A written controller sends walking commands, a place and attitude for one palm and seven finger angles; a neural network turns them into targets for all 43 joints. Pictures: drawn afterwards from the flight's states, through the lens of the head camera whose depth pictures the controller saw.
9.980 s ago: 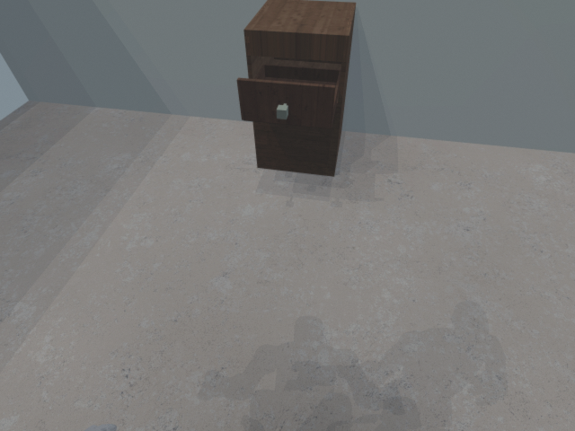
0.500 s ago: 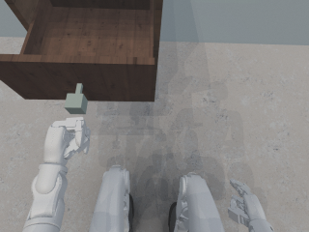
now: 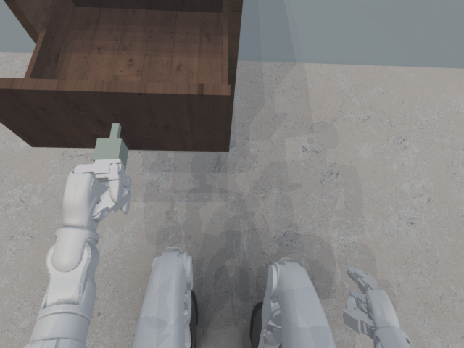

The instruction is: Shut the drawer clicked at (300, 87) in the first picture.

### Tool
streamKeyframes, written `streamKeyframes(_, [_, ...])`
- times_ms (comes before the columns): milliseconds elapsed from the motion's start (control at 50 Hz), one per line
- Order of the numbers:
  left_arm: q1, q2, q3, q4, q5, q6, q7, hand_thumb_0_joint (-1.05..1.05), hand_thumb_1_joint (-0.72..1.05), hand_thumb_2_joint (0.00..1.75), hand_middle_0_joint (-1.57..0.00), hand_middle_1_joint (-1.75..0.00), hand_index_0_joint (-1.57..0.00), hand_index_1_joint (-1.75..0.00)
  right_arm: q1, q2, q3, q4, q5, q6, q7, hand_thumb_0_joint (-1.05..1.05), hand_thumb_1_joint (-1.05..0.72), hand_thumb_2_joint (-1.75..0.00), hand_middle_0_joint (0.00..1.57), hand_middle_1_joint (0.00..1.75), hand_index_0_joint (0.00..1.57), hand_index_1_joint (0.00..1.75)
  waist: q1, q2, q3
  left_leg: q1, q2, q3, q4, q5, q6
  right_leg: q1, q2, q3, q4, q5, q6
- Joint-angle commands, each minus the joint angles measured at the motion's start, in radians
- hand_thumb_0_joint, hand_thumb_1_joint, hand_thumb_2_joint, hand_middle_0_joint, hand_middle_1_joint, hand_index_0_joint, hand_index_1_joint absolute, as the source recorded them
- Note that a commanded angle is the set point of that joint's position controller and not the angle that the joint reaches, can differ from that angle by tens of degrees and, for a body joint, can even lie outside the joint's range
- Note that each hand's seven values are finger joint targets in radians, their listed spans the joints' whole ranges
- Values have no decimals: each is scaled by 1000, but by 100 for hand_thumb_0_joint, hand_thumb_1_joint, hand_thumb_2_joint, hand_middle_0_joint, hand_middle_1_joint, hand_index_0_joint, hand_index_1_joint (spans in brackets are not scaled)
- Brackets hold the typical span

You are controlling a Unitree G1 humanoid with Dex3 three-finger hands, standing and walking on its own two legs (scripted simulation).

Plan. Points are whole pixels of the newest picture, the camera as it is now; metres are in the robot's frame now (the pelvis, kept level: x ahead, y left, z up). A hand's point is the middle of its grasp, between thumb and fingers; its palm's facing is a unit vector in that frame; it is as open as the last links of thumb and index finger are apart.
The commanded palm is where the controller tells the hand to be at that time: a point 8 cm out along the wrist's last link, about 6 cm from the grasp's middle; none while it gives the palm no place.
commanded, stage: push the drawer shut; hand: left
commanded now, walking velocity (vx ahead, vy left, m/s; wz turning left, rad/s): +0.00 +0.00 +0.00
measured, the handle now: (113, 144) +0.43 +0.23 +0.00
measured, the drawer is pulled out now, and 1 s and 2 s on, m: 0.23 0.12 0.00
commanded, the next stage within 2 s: none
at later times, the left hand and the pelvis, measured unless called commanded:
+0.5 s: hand (125, 167) +0.39 +0.20 +0.00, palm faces +0.00 -1.00 -0.08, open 2.6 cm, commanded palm +0.41 +0.24 +0.00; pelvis -0.02 +0.01 -0.01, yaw +0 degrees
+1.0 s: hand (131, 129) +0.46 +0.21 +0.00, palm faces +0.02 -1.00 -0.07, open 2.8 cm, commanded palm +0.46 +0.23 +0.00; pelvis -0.02 +0.01 -0.01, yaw -1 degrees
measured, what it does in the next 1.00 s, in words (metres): stands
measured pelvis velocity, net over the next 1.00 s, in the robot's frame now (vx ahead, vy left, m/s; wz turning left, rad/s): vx -0.02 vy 0.01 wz -0.03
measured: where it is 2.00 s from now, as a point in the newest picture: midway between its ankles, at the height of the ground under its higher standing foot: (223, 347)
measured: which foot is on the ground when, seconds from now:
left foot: down 0.00-1.00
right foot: down 0.00-1.00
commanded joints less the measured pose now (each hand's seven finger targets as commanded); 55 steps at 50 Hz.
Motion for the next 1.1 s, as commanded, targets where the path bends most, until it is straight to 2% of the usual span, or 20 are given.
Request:
streamKeyframes(0, [-197,150,64,-139,-18,-38,-7,0,90,90,-140,-160,-140,-160,68,-163,-57,-103,0,-25,-13,0,-90,-90,20,30,20,30,-26,41,-475,426,-71,-40,-196,185,16,203,59,96,-271,208,17])
streamKeyframes(100, [-311,168,79,-121,-21,-39,-5,0,90,90,-140,-160,-140,-160,77,-169,-56,-86,2,-25,-22,0,-90,-90,20,30,20,30,-44,37,-481,436,-70,-46,-195,169,17,179,59,92,-272,198,21])
streamKeyframes(140, [-369,168,76,-116,-21,-48,-4,0,90,90,-140,-160,-140,-160,75,-168,-55,-78,-1,-27,-25,0,-90,-90,20,30,20,30,-49,65,-483,442,-74,-46,-195,152,14,165,56,93,-275,185,21])
streamKeyframes(300, [-587,192,58,-12,6,-61,8,0,90,90,-140,-160,-140,-160,97,-183,-47,-46,-5,-39,-38,0,-90,-90,20,30,20,30,-84,67,-473,440,-78,-66,-211,50,14,100,54,82,-270,119,21])
streamKeyframes(340, [-630,195,50,17,15,-58,11,0,90,90,-140,-160,-140,-160,101,-187,-45,-40,-7,-37,-40,0,-90,-90,20,30,20,30,-85,106,-476,467,-78,-75,-223,35,9,73,51,74,-267,117,19])
streamKeyframes(380, [-669,212,61,48,16,-51,15,0,90,90,-140,-160,-140,-160,110,-191,-43,-35,-8,-35,-41,0,-90,-90,20,30,20,30,-90,82,-492,457,-78,-77,-223,25,11,88,51,76,-269,112,21])
streamKeyframes(420, [-712,222,62,71,21,-49,14,0,90,90,-140,-160,-140,-160,120,-193,-40,-32,-10,-33,-41,0,-90,-90,20,30,20,30,-93,111,-505,474,-79,-82,-227,34,10,80,50,73,-266,120,19])
streamKeyframes(480, [-738,243,84,123,24,-43,17,0,90,90,-140,-160,-140,-160,132,-195,-37,-27,-13,-23,-38,0,-90,-90,20,30,20,30,-93,95,-511,471,-76,-84,-231,36,10,91,53,73,-270,122,20])
streamKeyframes(520, [-777,250,87,142,28,-45,16,0,90,90,-140,-160,-140,-160,138,-195,-35,-24,-17,-20,-35,0,-90,-90,20,30,20,30,-93,132,-516,487,-77,-87,-235,47,8,77,52,70,-265,130,17])
streamKeyframes(560, [-788,270,108,190,32,-46,18,0,90,90,-140,-160,-140,-160,146,-196,-34,-19,-18,-12,-33,0,-90,-90,20,30,20,30,-97,105,-501,469,-73,-84,-232,44,10,83,56,72,-269,127,19])
streamKeyframes(640, [-844,307,137,242,43,-62,19,0,90,90,-140,-160,-140,-160,161,-196,-31,-13,-25,0,-26,0,-90,-90,20,30,20,30,-100,116,-507,448,-72,-80,-223,57,11,88,58,76,-262,130,19])
streamKeyframes(680, [-859,303,140,282,46,-66,17,0,90,90,-140,-160,-140,-160,168,-195,-30,-11,-27,9,-23,0,-90,-90,20,30,20,30,-108,109,-488,436,-71,-79,-223,48,12,82,60,76,-265,125,20])
streamKeyframes(700, [-875,327,158,291,51,-73,17,0,90,90,-140,-160,-140,-160,174,-198,-29,-11,-30,11,-23,0,-90,-90,20,30,20,30,-104,122,-493,439,-70,-83,-223,51,11,72,60,73,-252,127,18])
streamKeyframes(780, [-923,330,163,322,58,-77,14,0,90,90,-140,-160,-140,-160,193,-201,-30,-4,-35,32,-16,0,-90,-90,20,30,20,30,-117,127,-514,457,-66,-87,-218,79,12,68,61,71,-248,148,21])
streamKeyframes(840, [-937,370,196,329,64,-82,8,0,90,90,-140,-160,-140,-160,206,-206,-31,-6,-38,48,-15,0,-90,-90,20,30,20,30,-109,132,-544,473,-63,-91,-215,103,10,70,63,70,-239,160,20])
streamKeyframes(880, [-959,351,181,342,63,-77,3,0,90,90,-140,-160,-140,-160,212,-201,-31,0,-38,57,-12,0,-90,-90,20,30,20,30,-120,136,-536,471,-63,-89,-211,116,12,72,63,71,-245,169,22])
streamKeyframes(940, [-989,374,195,353,72,-76,1,0,90,90,-140,-160,-140,-160,222,-205,-31,2,-41,69,-10,0,-90,-90,20,30,20,30,-119,158,-550,495,-61,-97,-210,131,9,50,64,65,-233,177,20])
streamKeyframes(980, [-1033,357,176,368,75,-71,3,0,90,90,-140,-160,-140,-160,226,-205,-31,11,-42,75,-10,0,-90,-90,20,30,20,30,-141,145,-530,484,-60,-100,-205,114,13,33,63,65,-237,172,23])
streamKeyframes(1020, [-1051,389,200,369,83,-74,7,0,90,90,-140,-160,-140,-160,236,-209,-30,13,-46,79,-11,0,-90,-90,20,30,20,30,-135,167,-556,503,-59,-104,-201,138,11,28,63,62,-227,182,21])
streamKeyframes(1080, [-1081,396,198,383,88,-70,8,0,90,90,-140,-160,-140,-160,240,-205,-29,14,-47,88,-10,0,-90,-90,20,30,20,30,-145,144,-564,480,-58,-97,-186,147,15,49,67,67,-232,184,23])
